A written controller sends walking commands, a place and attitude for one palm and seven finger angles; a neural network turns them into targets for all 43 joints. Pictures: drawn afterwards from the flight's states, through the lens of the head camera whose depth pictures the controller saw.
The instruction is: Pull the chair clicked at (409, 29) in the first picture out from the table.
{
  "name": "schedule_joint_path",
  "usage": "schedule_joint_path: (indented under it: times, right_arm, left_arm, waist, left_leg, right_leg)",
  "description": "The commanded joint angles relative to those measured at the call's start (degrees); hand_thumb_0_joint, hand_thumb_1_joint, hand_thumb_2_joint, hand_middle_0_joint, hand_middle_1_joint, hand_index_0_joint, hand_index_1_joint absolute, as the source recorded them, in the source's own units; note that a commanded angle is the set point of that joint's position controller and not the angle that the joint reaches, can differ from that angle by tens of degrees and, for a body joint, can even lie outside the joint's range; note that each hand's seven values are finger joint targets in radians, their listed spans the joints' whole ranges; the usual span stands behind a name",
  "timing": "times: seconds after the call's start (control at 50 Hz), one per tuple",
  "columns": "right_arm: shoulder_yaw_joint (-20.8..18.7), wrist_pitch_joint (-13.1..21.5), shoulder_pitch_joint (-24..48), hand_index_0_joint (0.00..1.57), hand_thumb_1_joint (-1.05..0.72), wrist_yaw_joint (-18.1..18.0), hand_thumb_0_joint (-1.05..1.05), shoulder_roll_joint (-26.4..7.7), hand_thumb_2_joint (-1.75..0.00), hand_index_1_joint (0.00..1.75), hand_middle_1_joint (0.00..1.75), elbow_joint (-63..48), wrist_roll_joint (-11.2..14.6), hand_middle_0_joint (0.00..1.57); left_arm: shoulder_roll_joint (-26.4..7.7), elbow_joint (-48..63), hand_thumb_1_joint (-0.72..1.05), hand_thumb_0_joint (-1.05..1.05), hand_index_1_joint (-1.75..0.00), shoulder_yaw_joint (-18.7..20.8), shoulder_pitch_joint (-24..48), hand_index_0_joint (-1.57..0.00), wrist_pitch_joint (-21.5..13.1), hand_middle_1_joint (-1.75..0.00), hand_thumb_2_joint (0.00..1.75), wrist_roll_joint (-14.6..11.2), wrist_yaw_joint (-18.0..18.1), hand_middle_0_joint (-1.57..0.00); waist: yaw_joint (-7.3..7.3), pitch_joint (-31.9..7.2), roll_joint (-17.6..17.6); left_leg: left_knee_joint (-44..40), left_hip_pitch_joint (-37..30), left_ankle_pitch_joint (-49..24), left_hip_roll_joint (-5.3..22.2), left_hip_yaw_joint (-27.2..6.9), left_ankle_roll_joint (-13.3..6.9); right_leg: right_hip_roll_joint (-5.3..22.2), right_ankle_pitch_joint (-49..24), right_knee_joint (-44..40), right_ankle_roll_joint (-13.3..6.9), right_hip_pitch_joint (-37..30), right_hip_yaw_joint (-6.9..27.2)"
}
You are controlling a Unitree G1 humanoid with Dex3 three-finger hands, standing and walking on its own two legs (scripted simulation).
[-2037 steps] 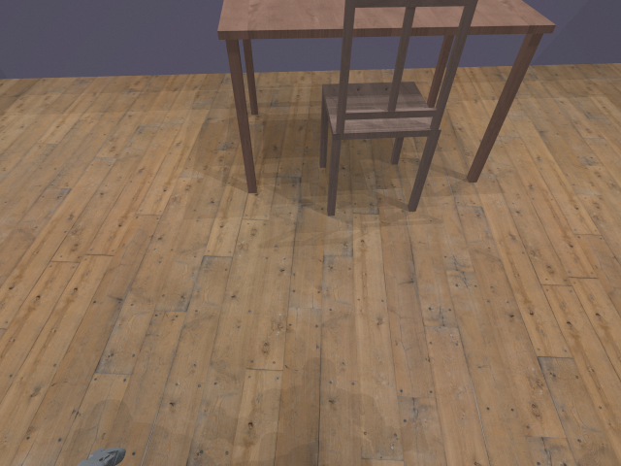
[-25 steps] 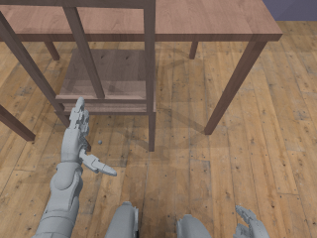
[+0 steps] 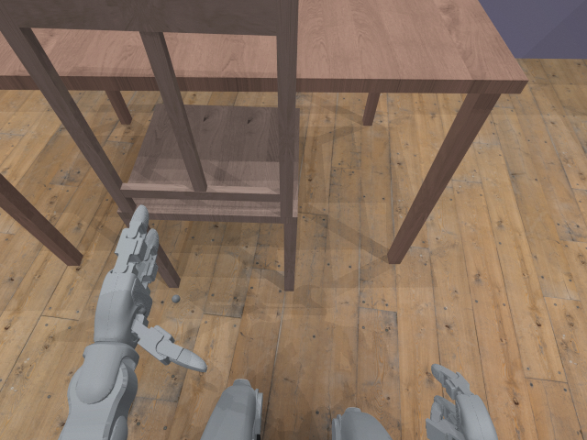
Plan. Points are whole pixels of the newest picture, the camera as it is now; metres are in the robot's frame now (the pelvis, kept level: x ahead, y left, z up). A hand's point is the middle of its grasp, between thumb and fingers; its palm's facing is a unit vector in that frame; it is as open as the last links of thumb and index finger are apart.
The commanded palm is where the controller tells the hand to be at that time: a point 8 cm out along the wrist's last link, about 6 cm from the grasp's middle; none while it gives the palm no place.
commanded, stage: draw the hand back to the body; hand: left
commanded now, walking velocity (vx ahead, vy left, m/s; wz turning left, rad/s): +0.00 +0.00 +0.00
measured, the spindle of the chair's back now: (181, 126) +0.60 +0.23 +0.04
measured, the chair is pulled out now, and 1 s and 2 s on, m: -0.09 -0.09 -0.09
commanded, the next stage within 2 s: step back with the hand held close in 1.40 s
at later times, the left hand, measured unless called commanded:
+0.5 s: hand (72, 313) +0.23 +0.23 +0.13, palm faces +0.19 -0.92 -0.34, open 16.3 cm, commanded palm +0.21 +0.27 +0.17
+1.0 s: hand out of the picture +0.24 +0.27 +0.26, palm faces +0.42 -0.80 -0.42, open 9.7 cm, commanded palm +0.19 +0.32 +0.28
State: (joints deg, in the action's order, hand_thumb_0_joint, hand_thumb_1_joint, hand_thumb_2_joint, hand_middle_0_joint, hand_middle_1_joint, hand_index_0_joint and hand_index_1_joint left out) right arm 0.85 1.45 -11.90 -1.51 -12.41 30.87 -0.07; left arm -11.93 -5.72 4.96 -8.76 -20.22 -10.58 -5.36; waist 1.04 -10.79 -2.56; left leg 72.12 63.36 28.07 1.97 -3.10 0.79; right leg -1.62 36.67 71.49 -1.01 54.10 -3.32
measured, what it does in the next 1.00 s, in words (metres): rises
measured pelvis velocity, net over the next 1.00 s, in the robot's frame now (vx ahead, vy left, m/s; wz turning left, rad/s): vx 0.05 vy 0.01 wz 0.01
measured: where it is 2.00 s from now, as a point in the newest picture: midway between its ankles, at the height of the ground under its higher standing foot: outside the picture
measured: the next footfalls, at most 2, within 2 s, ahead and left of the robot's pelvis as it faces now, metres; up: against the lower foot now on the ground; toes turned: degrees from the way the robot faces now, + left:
none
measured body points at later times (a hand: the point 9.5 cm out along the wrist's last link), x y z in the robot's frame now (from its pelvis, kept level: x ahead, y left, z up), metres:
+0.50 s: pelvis +0.03 +0.01 +0.08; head +0.04 -0.01 +0.53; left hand +0.22 +0.27 +0.15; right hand +0.21 -0.23 +0.00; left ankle +0.06 +0.12 -0.63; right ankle -0.02 -0.11 -0.63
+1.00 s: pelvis +0.05 +0.01 +0.11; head +0.03 -0.02 +0.56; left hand +0.21 +0.31 +0.28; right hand +0.25 -0.20 +0.03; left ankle +0.06 +0.12 -0.63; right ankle -0.02 -0.11 -0.63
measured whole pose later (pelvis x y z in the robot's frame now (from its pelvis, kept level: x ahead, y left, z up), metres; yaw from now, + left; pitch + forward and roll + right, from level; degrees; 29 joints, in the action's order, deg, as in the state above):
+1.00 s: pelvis +0.05 +0.01 +0.11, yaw +1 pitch -3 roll +0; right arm 2.0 4.9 -10.8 -4.8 -13.7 35.5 0.0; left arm -20.6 22.4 16.5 -28.8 -1.0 -4.1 6.7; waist -3.4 -1.9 -4.1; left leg 26.9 9.9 14.4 -0.8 0.3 -0.8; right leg 1.3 19.5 23.1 0.7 0.8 -0.7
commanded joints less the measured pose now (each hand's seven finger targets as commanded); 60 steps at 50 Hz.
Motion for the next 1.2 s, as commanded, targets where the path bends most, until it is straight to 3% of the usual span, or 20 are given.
schedule_joint_path:
  times: [0.0,0.2,0.26,0.3,0.32,0.34,0.36,0.42,0.44,0.46,0.58,0.64,0.66,0.7,0.74,0.82,0.94,1.0,1.06,1.18]
  right_arm:
    - [-2.4,3.7,1.3,0.20,-0.90,-1.4,0.00,-8.1,-0.90,0.30,0.30,-9.3,0.6,0.20]
    - [-2.3,7.2,0.7,0.20,-0.90,-2.6,0.00,-8.0,-0.90,0.30,0.30,-10.0,1.4,0.20]
    - [-2.1,8.4,1.0,0.20,-0.90,-2.7,0.00,-7.8,-0.90,0.30,0.30,-9.8,1.7,0.20]
    - [-2.1,9.2,1.0,0.20,-0.90,-2.8,0.00,-7.8,-0.90,0.30,0.30,-9.7,1.9,0.20]
    - [-2.0,6.7,1.8,0.20,-0.90,-4.1,0.00,-8.6,-0.90,0.30,0.30,-9.4,1.5,0.20]
    - [-1.5,6.2,1.6,0.20,-0.90,-4.6,0.00,-7.8,-0.90,0.30,0.30,-10.5,1.6,0.20]
    - [-0.9,5.7,2.1,0.20,-0.90,-4.8,0.00,-7.5,-0.90,0.30,0.30,-10.8,1.6,0.20]
    - [-0.3,5.1,3.3,0.20,-0.90,-5.6,0.00,-7.6,-0.90,0.30,0.30,-10.0,1.3,0.20]
    - [-0.2,5.3,2.6,0.20,-0.90,-5.7,0.00,-8.0,-0.90,0.30,0.30,-9.9,1.5,0.20]
    - [0.0,5.5,4.1,0.20,-0.90,-5.9,0.00,-8.0,-0.90,0.30,0.30,-9.5,1.1,0.20]
    - [0.1,6.6,5.3,0.20,-0.90,-5.8,0.00,-8.2,-0.90,0.30,0.30,-7.4,0.8,0.20]
    - [-0.2,6.6,6.0,0.20,-0.90,-5.5,0.00,-8.2,-0.90,0.30,0.30,-6.5,0.7,0.20]
    - [0.0,6.6,6.8,0.20,-0.90,-5.3,0.00,-7.8,-0.90,0.30,0.30,-6.4,0.6,0.20]
    - [-0.1,6.6,7.3,0.20,-0.90,-5.0,0.00,-7.6,-0.90,0.30,0.30,-6.2,0.4,0.20]
    - [-0.4,6.5,7.5,0.20,-0.90,-4.8,0.00,-7.8,-0.90,0.30,0.30,-5.5,0.1,0.20]
    - [-0.6,6.6,8.0,0.20,-0.90,-4.3,0.00,-7.3,-0.90,0.30,0.30,-5.2,0.0,0.20]
    - [-1.1,6.5,8.8,0.20,-0.90,-3.9,0.00,-7.4,-0.90,0.30,0.30,-4.3,-0.2,0.20]
    - [-1.5,6.7,9.0,0.20,-0.90,-4.0,0.00,-7.3,-0.90,0.30,0.30,-4.1,-0.1,0.20]
    - [-1.7,6.1,9.0,0.20,-0.90,-3.6,0.00,-7.2,-0.90,0.30,0.30,-3.4,0.0,0.20]
    - [-2.1,6.4,9.5,0.20,-0.90,-4.1,0.00,-7.6,-0.90,0.30,0.30,-3.9,-0.2,0.20]
  left_arm:
    - [-7.3,15.0,-0.55,0.00,0.00,4.6,2.3,0.00,-0.8,0.00,0.20,-2.3,-2.0,0.00]
    - [-10.1,21.6,-0.55,0.00,0.00,9.1,-7.6,0.00,2.1,0.00,0.20,-5.6,-5.1,0.00]
    - [-11.1,24.8,-0.44,0.00,-0.02,10.0,-8.7,-0.01,2.4,-0.02,0.25,-6.1,-5.8,-0.01]
    - [-10.9,25.4,-0.37,0.00,-0.04,10.2,-10.5,-0.02,3.2,-0.04,0.29,-6.7,-6.5,-0.02]
    - [-20.9,21.7,-0.33,0.00,-0.05,12.1,-14.2,-0.03,8.0,-0.05,0.31,3.1,1.2,-0.03]
    - [-17.6,23.6,-0.30,0.00,-0.05,10.5,-14.8,-0.04,10.4,-0.05,0.32,3.4,5.0,-0.04]
    - [-13.9,27.2,-0.26,0.00,-0.06,6.6,-14.1,-0.04,11.9,-0.06,0.34,5.2,7.0,-0.04]
    - [-15.0,29.9,-0.15,0.00,-0.08,6.5,-14.2,-0.05,14.8,-0.08,0.39,7.0,11.2,-0.05]
    - [-17.8,29.5,-0.12,0.00,-0.09,8.3,-13.2,-0.06,15.6,-0.09,0.41,6.4,12.4,-0.06]
    - [-14.4,30.4,-0.08,0.00,-0.10,5.9,-13.6,-0.07,15.7,-0.10,0.43,7.4,12.6,-0.07]
    - [-15.1,31.7,0.14,0.00,-0.14,7.6,-13.7,-0.10,16.8,-0.14,0.53,8.1,13.9,-0.10]
    - [-17.5,31.4,0.25,0.00,-0.16,11.5,-15.0,-0.11,16.9,-0.16,0.58,7.5,14.0,-0.11]
    - [-15.6,33.0,0.28,0.00,-0.17,10.4,-15.4,-0.12,16.6,-0.17,0.60,7.8,13.6,-0.12]
    - [-16.2,35.4,0.36,0.00,-0.19,11.6,-15.2,-0.13,16.4,-0.19,0.64,7.6,13.5,-0.13]
    - [-17.9,35.0,0.43,0.00,-0.20,14.2,-15.8,-0.13,16.5,-0.20,0.67,7.4,13.5,-0.13]
    - [-17.7,39.1,0.57,0.00,-0.23,15.7,-15.6,-0.16,15.8,-0.23,0.74,7.4,13.2,-0.16]
    - [-20.3,40.5,0.79,0.00,-0.28,20.4,-15.4,-0.19,15.1,-0.28,0.85,6.8,13.1,-0.19]
    - [-21.2,42.1,0.90,0.00,-0.30,22.3,-15.0,-0.20,14.2,-0.30,0.90,6.4,13.1,-0.20]
    - [-16.3,35.9,0.90,0.00,-0.30,18.6,-17.0,-0.20,14.7,-0.30,0.90,6.2,12.2,-0.20]
    - [-19.9,39.8,0.90,0.00,-0.30,20.6,-14.4,-0.20,13.2,-0.30,0.90,6.3,12.2,-0.20]
  waist:
    - [1.19,-14.6,1.1]
    - [0.71,-9.4,-0.1]
    - [0.43,-8.3,-2.7]
    - [0.63,-7.3,-1.9]
    - [-2.92,-7.5,-1.9]
    - [-1.79,-3.4,-0.8]
    - [-0.99,-4.5,-3.7]
    - [-1.01,-2.1,-1.8]
    - [-1.59,0.5,1.2]
    - [-0.85,-0.3,-0.1]
    - [-2.02,2.9,-0.2]
    - [-3.39,4.1,1.5]
    - [-3.02,4.0,-0.1]
    - [-3.22,4.2,-1.0]
    - [-3.74,4.8,1.9]
    - [-3.76,5.1,-2.2]
    - [-4.34,6.8,-1.0]
    - [-4.45,5.6,-0.4]
    - [-3.63,10.1,1.6]
    - [-4.40,6.7,0.1]
  left_leg:
    - [-12.1,-22.0,-11.7,-1.8,1.1,-2.4]
    - [-18.9,-29.0,-15.3,-2.2,1.1,-2.4]
    - [-21.1,-32.0,-16.4,-2.4,1.1,-2.4]
    - [-22.2,-33.2,-16.6,-2.3,1.1,-2.5]
    - [-25.2,-38.5,-16.7,-2.9,2.3,-3.0]
    - [-27.3,-38.5,-16.6,-3.0,2.1,-3.1]
    - [-28.3,-41.7,-16.7,-2.8,2.6,-3.4]
    - [-32.0,-45.8,-17.6,-2.6,2.1,-3.4]
    - [-33.6,-44.8,-18.6,-2.8,1.6,-3.3]
    - [-34.5,-48.4,-18.9,-2.7,2.2,-3.5]
    - [-40.8,-54.8,-22.2,-2.7,1.9,-3.0]
    - [-43.1,-55.9,-25.4,-2.9,2.1,-2.7]
    - [-43.5,-57.5,-26.3,-2.7,2.4,-2.8]
    - [-44.5,-59.3,-27.7,-2.5,2.6,-2.7]
    - [-45.4,-59.4,-28.8,-2.6,2.7,-2.6]
    - [-46.4,-62.2,-32.2,-2.2,3.2,-2.6]
    - [-48.0,-62.5,-31.8,-2.2,3.4,-2.4]
    - [-47.7,-63.5,-32.3,-2.0,3.8,-2.8]
    - [-48.1,-62.6,-29.5,-2.0,4.2,-2.8]
    - [-48.4,-63.6,-28.6,-2.4,4.4,-3.1]
  right_leg:
    - [-1.1,-17.9,-17.4,0.1,-8.6,1.6]
    - [-0.9,-22.3,-24.2,0.5,-16.4,0.7]
    - [-0.8,-22.9,-25.9,0.2,-17.8,0.4]
    - [-0.8,-23.7,-27.4,0.4,-19.0,0.3]
    - [0.7,-24.9,-32.7,-0.6,-21.0,3.3]
    - [1.0,-24.1,-34.4,-0.6,-21.0,2.2]
    - [1.2,-24.1,-35.3,-0.3,-22.3,2.3]
    - [0.9,-24.6,-38.5,-0.4,-25.4,1.1]
    - [0.9,-25.5,-39.9,-0.4,-26.7,0.7]
    - [0.8,-26.2,-40.7,-0.2,-27.9,0.9]
    - [0.8,-28.4,-45.0,-0.3,-34.3,-0.1]
    - [0.8,-31.6,-47.1,-0.5,-38.3,-0.3]
    - [0.9,-32.3,-47.2,-0.4,-39.1,-0.2]
    - [1.0,-33.6,-48.2,-0.3,-40.6,-0.1]
    - [0.7,-35.0,-49.6,-0.3,-42.4,-0.3]
    - [0.9,-37.3,-50.3,-0.3,-44.1,-0.1]
    - [0.8,-37.7,-52.3,-0.3,-45.8,0.0]
    - [1.1,-39.1,-52.1,-0.1,-46.4,0.2]
    - [0.9,-37.3,-53.4,0.4,-44.5,-0.1]
    - [1.3,-36.5,-53.7,0.3,-45.9,0.5]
